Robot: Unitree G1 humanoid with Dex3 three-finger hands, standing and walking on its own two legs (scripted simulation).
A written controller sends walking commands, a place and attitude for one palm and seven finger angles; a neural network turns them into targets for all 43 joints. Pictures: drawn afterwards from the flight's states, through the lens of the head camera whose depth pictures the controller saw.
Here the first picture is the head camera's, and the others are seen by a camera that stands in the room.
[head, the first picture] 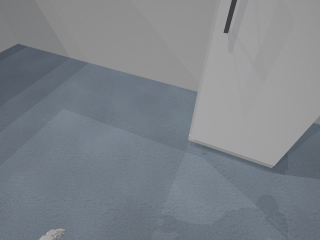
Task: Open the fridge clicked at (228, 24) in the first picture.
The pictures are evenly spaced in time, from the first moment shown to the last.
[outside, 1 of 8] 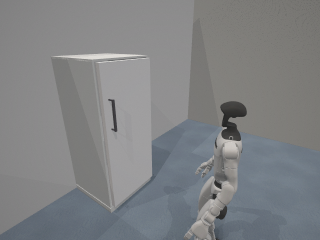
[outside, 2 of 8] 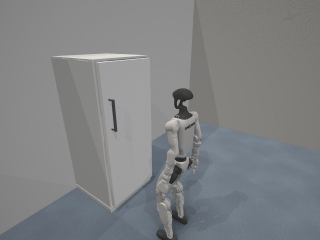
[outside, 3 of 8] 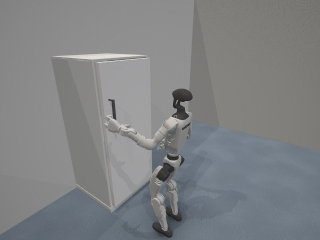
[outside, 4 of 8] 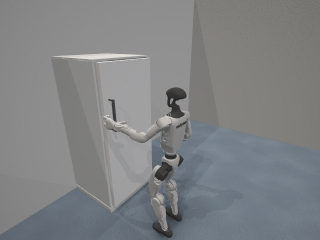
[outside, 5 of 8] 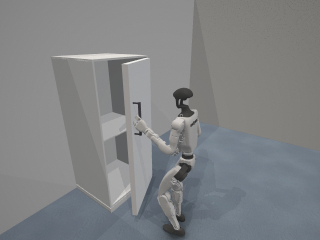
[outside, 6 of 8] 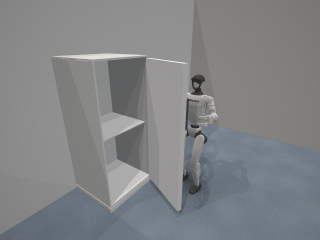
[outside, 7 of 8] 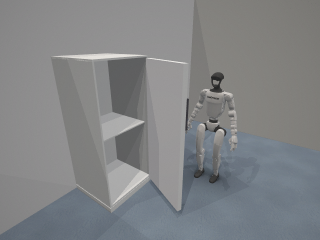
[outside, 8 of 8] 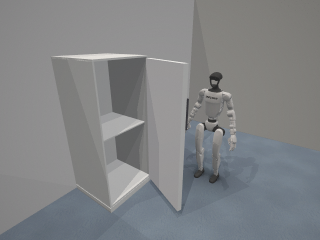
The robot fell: no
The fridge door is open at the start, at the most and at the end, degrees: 0 69 67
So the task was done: yes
